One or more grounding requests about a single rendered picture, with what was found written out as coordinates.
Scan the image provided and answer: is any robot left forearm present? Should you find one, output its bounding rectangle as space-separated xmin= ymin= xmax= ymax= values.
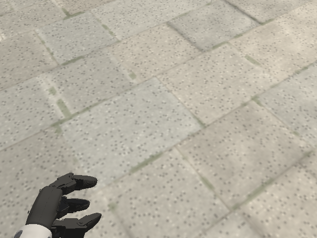
xmin=14 ymin=224 xmax=53 ymax=238

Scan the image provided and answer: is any robot left hand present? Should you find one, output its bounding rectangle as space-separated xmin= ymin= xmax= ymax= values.
xmin=25 ymin=173 xmax=102 ymax=238

